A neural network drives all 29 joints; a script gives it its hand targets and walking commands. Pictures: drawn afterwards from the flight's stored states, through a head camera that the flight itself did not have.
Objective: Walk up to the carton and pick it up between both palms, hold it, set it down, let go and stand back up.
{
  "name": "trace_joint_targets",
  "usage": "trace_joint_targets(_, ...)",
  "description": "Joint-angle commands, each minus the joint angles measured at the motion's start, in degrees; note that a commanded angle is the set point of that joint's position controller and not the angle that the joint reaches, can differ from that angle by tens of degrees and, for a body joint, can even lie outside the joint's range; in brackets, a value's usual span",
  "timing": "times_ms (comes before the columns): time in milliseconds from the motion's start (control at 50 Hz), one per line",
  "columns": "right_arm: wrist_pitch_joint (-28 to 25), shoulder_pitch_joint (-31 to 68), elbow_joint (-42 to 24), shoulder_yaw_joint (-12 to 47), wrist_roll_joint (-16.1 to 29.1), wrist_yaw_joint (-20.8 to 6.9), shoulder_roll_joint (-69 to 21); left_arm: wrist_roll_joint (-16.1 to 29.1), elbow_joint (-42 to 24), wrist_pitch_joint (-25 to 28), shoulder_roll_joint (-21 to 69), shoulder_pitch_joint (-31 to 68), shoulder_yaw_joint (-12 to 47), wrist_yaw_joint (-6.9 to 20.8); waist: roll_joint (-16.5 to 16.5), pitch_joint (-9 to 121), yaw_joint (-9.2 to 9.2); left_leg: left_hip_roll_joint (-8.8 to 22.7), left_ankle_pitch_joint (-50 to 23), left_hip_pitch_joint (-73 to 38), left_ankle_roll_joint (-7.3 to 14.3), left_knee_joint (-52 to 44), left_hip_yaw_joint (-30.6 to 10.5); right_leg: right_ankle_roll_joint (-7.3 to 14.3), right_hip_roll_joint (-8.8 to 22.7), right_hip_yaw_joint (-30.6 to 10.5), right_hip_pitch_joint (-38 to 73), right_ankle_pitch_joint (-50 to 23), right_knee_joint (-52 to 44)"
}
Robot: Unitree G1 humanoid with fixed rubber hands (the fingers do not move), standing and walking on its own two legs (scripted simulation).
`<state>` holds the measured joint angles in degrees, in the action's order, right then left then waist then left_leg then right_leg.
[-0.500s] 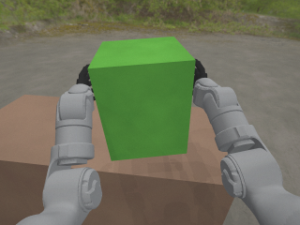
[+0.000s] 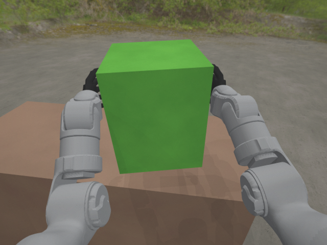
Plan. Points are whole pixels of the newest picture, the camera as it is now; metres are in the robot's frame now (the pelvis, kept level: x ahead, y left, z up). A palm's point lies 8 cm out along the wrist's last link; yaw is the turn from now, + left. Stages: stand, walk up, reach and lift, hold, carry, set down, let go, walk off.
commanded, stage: hold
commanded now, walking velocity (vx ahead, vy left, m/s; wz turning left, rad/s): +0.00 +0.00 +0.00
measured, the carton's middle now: (156, 104) +0.39 +0.00 +0.26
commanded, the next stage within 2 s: none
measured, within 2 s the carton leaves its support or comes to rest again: neither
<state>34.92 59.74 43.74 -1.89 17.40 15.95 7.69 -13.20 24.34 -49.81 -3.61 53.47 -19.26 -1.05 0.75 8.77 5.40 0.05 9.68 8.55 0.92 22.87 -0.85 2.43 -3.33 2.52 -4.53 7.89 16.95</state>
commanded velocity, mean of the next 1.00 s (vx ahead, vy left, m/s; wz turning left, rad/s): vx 0.00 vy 0.00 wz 0.00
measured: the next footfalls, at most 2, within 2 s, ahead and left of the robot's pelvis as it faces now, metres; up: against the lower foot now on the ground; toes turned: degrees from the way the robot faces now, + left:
none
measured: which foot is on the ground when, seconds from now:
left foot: down 0.00-1.00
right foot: down 0.00-1.00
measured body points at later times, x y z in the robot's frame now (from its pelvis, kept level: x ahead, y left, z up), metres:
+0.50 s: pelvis +0.00 +0.00 +0.00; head -0.09 +0.02 +0.44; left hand +0.39 +0.14 +0.29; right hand +0.38 -0.15 +0.29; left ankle +0.04 +0.10 -0.75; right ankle +0.02 -0.09 -0.75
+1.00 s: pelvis +0.00 +0.01 +0.00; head -0.09 +0.03 +0.44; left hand +0.39 +0.14 +0.28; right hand +0.38 -0.16 +0.29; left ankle +0.04 +0.11 -0.75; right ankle +0.02 -0.09 -0.75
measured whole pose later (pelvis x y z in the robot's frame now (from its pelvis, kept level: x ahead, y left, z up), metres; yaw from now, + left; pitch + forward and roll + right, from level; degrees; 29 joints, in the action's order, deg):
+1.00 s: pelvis +0.00 +0.01 +0.00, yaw -1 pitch -5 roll -1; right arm 35.4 59.0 43.4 -1.7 18.5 15.6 8.4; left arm -14.4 23.0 -50.2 -2.0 52.6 -19.8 -1.4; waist 0.4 8.4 5.8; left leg -0.2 10.2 7.8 1.4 23.2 -0.4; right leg 1.9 -3.4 0.9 -4.0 8.0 17.2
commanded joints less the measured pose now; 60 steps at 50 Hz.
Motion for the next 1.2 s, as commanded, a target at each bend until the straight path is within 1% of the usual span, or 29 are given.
trace_joint_targets(0, -1.53, 48.45, -17.62, 11.13, 9.42, -8.96, -36.88, 10.36, -9.15, 4.72, 32.14, 48.62, 19.88, 9.33, -3.73, 19.04, 0.3, -0.68, -6.5, -3.43, -2.11, -3.87, -1.37, -4.24, 0.28, -3.82, 6.96, -8.06, -1.55)
trace_joint_targets(60, -1.84, 48.27, -19.03, 11.66, 10.02, -8.9, -37.95, 11.08, -11.78, 4.85, 32.71, 49.66, 21.47, 9.44, -4.06, 20.79, 0.99, -0.85, -7.23, -3.77, -2.39, -3.61, -1.38, -4.62, 0.42, -3.9, 7.61, -9.21, -1.11)
trace_joint_targets(120, -1.9, 48.69, -21.35, 13.04, 10.88, -8.67, -38.32, 11.8, -12.42, 4.83, 33.54, 49.18, 22.5, 9.02, -4.39, 22.76, 0.82, -1.18, -10.04, -5.25, -2.72, -2.68, -1.3, -4.73, 0.02, -3.64, 7.81, -11.8, -0.8)
trace_joint_targets(140, -1.79, 49.54, -21.2, 12.95, 10.98, -8.66, -38.34, 11.47, -11.52, 4.78, 32.96, 49.02, 21.56, 8.8, -3.51, 21.4, 0.14, -1.19, -9.52, -4.79, -2.25, -2.7, -1.41, -4.82, 0.01, -3.54, 7.4, -11.33, -1.09)
trace_joint_targets(160, -1.82, 48.22, -20.88, 12.9, 10.76, -8.63, -38.23, 11.58, -12.21, 4.85, 33.08, 48.68, 22.0, 8.73, -3.55, 21.1, 0.71, -1.14, -9.38, -5.12, -2.26, -2.6, -1.49, -4.66, 0.12, -3.8, 7.23, -11.56, -1.14)
trace_joint_targets(220, -1.74, 48.14, -20.04, 13.0, 10.5, -8.75, -39.03, 11.24, -11.96, 4.92, 32.78, 49.13, 20.94, 8.7, -2.62, 19.8, 0.01, -1.04, -7.91, -4.65, -1.94, -3.27, -1.17, -4.76, 0.03, -3.6, 6.61, -9.34, -1.32)
trace_joint_targets(240, -1.57, 47.18, -19.52, 12.1, 10.06, -8.79, -37.95, 11.29, -11.67, 4.71, 33.41, 48.78, 21.65, 8.76, -3.32, 19.71, 0.96, -0.88, -7.16, -4.85, -2.28, -3.23, -1.42, -4.55, 0.17, -3.7, 6.17, -8.97, -1.31)
trace_joint_targets(260, -1.59, 48.18, -18.69, 11.74, 9.74, -8.8, -38.02, 10.71, -10.09, 4.68, 32.67, 48.92, 20.64, 8.9, -2.75, 18.39, 0.31, -0.81, -5.43, -3.85, -1.87, -3.73, -1.36, -4.55, 0.39, -3.95, 5.87, -7.09, -1.82)
trace_joint_targets(320, -1.72, 48.76, -18.72, 11.45, 9.37, -8.84, -38.09, 10.93, -9.59, 4.88, 32.66, 49.26, 20.87, 9.1, -2.52, 18.89, 0.54, -1.02, -4.5, -3.77, -1.77, -4.06, -1.03, -4.63, 0.39, -3.81, 5.83, -6.3, -1.9)
trace_joint_targets(340, -1.67, 48.94, -19.08, 12.22, 9.65, -9.03, -38.37, 10.11, -9.11, 4.66, 32.22, 48.38, 19.52, 8.95, -2.37, 18.95, -0.65, -0.91, -5.88, -3.86, -1.57, -3.96, -1.12, -4.69, 0.38, -3.83, 6.37, -7.29, -1.69)
trace_joint_targets(400, -1.52, 49.26, -18.05, 11.24, 9.21, -8.87, -38.05, 10.51, -8.04, 4.81, 31.61, 49.2, 19.43, 9.23, -1.73, 18.23, 0.06, -0.87, -4.22, -3.19, -1.44, -4.26, -1.03, -4.72, 0.44, -3.96, 6.08, -6.28, -1.99)
trace_joint_targets(500, -1.52, 48.76, -18.25, 11.77, 9.73, -8.94, -37.09, 10.51, -8.25, 4.59, 32.66, 47.97, 19.56, 9.12, -2.8, 19.41, 0.0, -0.61, -6.78, -4.56, -1.96, -3.78, -1.44, -4.35, 0.1, -3.82, 6.03, -8.15, -1.63)
trace_joint_targets(600, -1.71, 47.82, -19.06, 10.44, 9.51, -8.75, -36.25, 12.05, -9.56, 4.77, 33.98, 48.44, 21.4, 9.46, -3.22, 19.93, 1.95, -0.29, -6.72, -4.62, -2.47, -3.79, -1.75, -4.05, 0.0, -4.04, 6.69, -9.27, -1.74)
trace_joint_targets(620, -1.72, 47.58, -18.82, 10.22, 9.58, -8.76, -36.12, 12.22, -10.65, 4.89, 34.32, 49.15, 22.47, 9.35, -4.51, 20.37, 2.47, -0.3, -6.77, -4.66, -3.0, -3.73, -1.96, -4.03, 0.04, -3.87, 6.42, -9.34, -1.64)
trace_joint_targets(640, -1.68, 47.84, -19.52, 11.25, 9.91, -8.64, -37.1, 11.71, -10.49, 4.86, 33.57, 48.77, 21.74, 9.23, -4.22, 20.16, 1.37, -0.69, -7.49, -4.54, -2.7, -3.51, -1.55, -4.21, 0.12, -4.06, 6.94, -9.71, -1.75)
trace_joint_targets(680, -1.43, 46.83, -18.8, 11.58, 10.19, -8.67, -36.9, 12.02, -11.87, 4.83, 33.58, 48.55, 22.14, 9.09, -3.68, 20.21, 1.93, -0.63, -8.18, -5.43, -2.78, -3.35, -1.61, -4.36, 0.16, -3.96, 6.78, -10.42, -1.62)
trace_joint_targets(700, -1.37, 46.65, -18.36, 11.6, 10.09, -8.9, -36.98, 11.07, -11.27, 4.69, 33.1, 47.97, 21.16, 9.01, -3.86, 19.23, 1.15, -0.51, -7.98, -4.92, -2.64, -3.55, -1.73, -4.34, 0.22, -3.93, 6.54, -10.03, -1.48)
trace_joint_targets(760, -1.48, 47.51, -18.95, 12.09, 10.12, -8.97, -36.7, 10.65, -11.13, 4.38, 33.47, 47.75, 21.18, 8.98, -3.88, 19.36, 0.89, -0.71, -7.78, -4.54, -2.59, -3.58, -1.56, -4.27, 0.01, -3.72, 7.06, -9.24, -1.45)
trace_joint_targets(780, -1.46, 47.25, -18.41, 11.02, 9.97, -9.12, -36.09, 11.15, -11.4, 4.44, 33.69, 48.72, 21.99, 8.93, -4.73, 18.85, 1.71, -0.36, -6.9, -4.56, -3.08, -3.84, -1.76, -4.01, -0.09, -3.76, 6.29, -8.46, -1.51)
trace_joint_targets(840, -1.85, 48.85, -19.71, 12.15, 10.57, -9.4, -37.42, 11.25, -11.72, 4.7, 33.71, 49.19, 21.49, 8.41, -3.88, 19.79, 0.16, -0.43, -7.4, -4.64, -2.6, -3.69, -1.52, -4.11, -0.17, -3.73, 6.41, -8.26, -1.41)
trace_joint_targets(860, -1.92, 48.61, -19.27, 11.61, 10.33, -9.53, -36.85, 11.86, -11.8, 4.83, 34.1, 49.94, 22.18, 8.32, -4.58, 19.87, 1.0, -0.31, -7.03, -4.8, -2.94, -3.6, -1.96, -3.9, -0.11, -3.74, 5.83, -8.22, -1.5)
trace_joint_targets(880, -1.94, 49.59, -18.85, 12.08, 10.5, -9.65, -37.44, 11.35, -10.72, 4.86, 33.56, 50.1, 20.94, 8.23, -3.11, 19.38, -0.23, -0.53, -6.41, -4.4, -2.43, -3.75, -1.47, -4.13, -0.12, -3.71, 5.73, -7.37, -1.76)
trace_joint_targets(900, -1.95, 48.85, -18.69, 11.43, 10.12, -9.68, -36.93, 11.44, -10.33, 4.81, 33.66, 49.73, 21.34, 8.24, -3.64, 18.9, 0.51, -0.46, -5.51, -4.07, -2.56, -3.91, -1.65, -4.05, -0.08, -3.74, 5.57, -6.7, -1.78)
trace_joint_targets(940, -1.99, 49.15, -17.74, 11.63, 9.86, -9.97, -37.02, 10.69, -9.79, 4.79, 33.31, 49.2, 20.1, 8.0, -3.22, 19.03, -0.83, -0.32, -4.78, -3.85, -2.1, -4.36, -1.53, -3.9, -0.22, -3.69, 5.63, -5.55, -1.86)
trace_joint_targets(960, -1.94, 48.47, -17.36, 11.47, 10.05, -10.03, -37.19, 11.08, -10.77, 4.85, 34.02, 49.24, 20.83, 7.86, -3.08, 18.98, 0.0, -0.04, -5.63, -4.32, -2.36, -4.21, -2.0, -3.89, -0.14, -3.62, 5.3, -6.74, -1.64)
trace_joint_targets(1060, -2.2, 48.66, -18.05, 11.04, 9.43, -9.6, -36.72, 11.97, -8.68, 5.06, 33.45, 48.17, 20.96, 8.22, -1.63, 19.82, 0.82, -0.22, -5.19, -4.1, -2.11, -3.89, -1.77, -4.15, -0.07, -3.83, 5.68, -7.46, -2.03)
trace_joint_targets(1120, -1.98, 48.49, -17.91, 11.76, 9.79, -9.42, -37.22, 10.89, -8.44, 5.03, 32.55, 47.72, 19.59, 8.27, -1.45, 19.38, -0.13, -0.64, -6.42, -4.53, -1.71, -3.65, -1.61, -4.43, 0.12, -3.92, 6.1, -8.7, -2.11)
trace_joint_targets(1160, -2.12, 48.39, -18.21, 10.71, 9.51, -9.32, -36.38, 11.1, -8.57, 4.96, 33.35, 47.86, 20.29, 8.54, -2.22, 19.53, 1.11, -0.36, -6.34, -4.8, -2.17, -3.83, -1.86, -4.18, 0.06, -3.94, 5.75, -8.5, -2.21)
trace_joint_targets(1180, -2.05, 49.25, -18.23, 10.89, 9.32, -9.3, -36.78, 10.54, -7.88, 4.86, 32.75, 47.47, 19.69, 8.6, -2.39, 18.59, 0.47, -0.58, -5.45, -4.06, -1.81, -3.9, -1.6, -4.28, 0.29, -4.07, 5.28, -7.2, -2.37)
